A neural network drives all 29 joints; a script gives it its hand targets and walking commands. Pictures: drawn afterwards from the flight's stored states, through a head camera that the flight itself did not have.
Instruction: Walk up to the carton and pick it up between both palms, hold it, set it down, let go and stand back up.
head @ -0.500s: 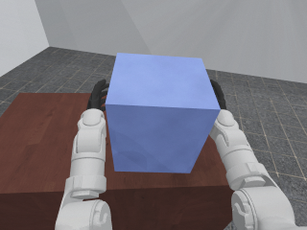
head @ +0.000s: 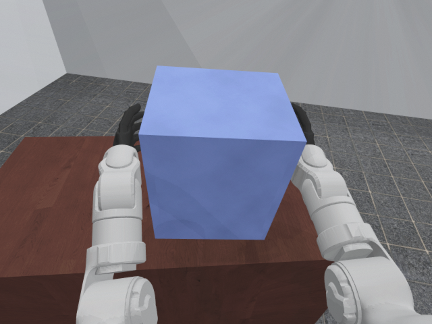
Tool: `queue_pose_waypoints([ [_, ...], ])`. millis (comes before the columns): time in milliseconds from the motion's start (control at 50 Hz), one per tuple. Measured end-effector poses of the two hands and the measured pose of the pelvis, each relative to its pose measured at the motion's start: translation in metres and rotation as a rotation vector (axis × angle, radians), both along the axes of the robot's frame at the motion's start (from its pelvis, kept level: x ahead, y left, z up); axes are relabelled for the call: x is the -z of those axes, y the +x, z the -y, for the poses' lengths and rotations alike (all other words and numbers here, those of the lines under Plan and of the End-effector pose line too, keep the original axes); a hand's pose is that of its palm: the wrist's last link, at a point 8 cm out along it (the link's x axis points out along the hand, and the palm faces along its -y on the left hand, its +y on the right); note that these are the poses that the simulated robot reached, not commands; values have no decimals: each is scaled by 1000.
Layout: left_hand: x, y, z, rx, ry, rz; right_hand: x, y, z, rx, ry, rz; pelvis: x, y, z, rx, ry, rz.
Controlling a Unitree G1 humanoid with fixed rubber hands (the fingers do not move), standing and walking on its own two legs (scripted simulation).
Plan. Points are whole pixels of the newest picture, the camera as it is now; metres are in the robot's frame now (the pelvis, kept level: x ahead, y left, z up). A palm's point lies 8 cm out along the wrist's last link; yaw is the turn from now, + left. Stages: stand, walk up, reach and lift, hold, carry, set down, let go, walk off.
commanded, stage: reach and lift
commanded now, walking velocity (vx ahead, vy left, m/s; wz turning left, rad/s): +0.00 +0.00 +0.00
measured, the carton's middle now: (214, 158) +0.39 -0.01 +0.14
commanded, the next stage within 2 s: hold in 0.66 s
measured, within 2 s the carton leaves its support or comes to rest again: neither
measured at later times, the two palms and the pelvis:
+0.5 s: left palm (124, 141) +0.38 +0.15 +0.20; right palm (301, 138) +0.37 -0.16 +0.20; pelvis +0.00 +0.00 +0.00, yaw +0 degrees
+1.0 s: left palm (115, 137) +0.36 +0.16 +0.22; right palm (304, 128) +0.36 -0.16 +0.23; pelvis +0.00 +0.00 +0.00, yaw +0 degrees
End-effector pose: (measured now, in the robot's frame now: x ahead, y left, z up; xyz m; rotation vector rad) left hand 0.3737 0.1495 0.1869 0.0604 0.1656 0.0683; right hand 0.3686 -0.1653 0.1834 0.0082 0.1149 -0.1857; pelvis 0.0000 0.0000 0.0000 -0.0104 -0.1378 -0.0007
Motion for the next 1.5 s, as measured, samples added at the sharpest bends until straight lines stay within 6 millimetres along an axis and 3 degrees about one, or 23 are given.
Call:
queue_pose_waypoints([
  [660,-16,4,-1,-2,-2,11,-20,6,-1,-3,6,15,0,4,1,-2,-3,0],
  [1060,-38,-18,-10,-41,-20,37,-46,-5,-10,-38,17,42,1,-2,3,2,-2,17],
  [1500,-45,-14,-10,-36,-25,31,-55,-1,-9,-38,14,35,1,1,6,1,-2,8],
])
